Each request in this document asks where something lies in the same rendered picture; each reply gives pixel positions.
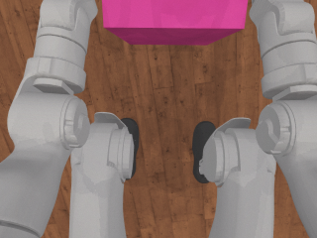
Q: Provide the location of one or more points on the carton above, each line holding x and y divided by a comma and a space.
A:
174, 22

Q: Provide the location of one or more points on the left robot forearm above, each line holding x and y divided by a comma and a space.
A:
57, 65

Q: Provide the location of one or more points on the left robot upper arm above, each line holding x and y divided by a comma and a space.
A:
45, 128

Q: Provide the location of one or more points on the left robot thigh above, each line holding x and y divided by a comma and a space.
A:
97, 183

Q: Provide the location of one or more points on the right robot upper arm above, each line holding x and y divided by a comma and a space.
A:
287, 129

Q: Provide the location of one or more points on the right robot forearm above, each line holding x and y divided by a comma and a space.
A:
288, 46

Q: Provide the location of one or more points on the robot right foot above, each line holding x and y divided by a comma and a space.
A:
201, 134

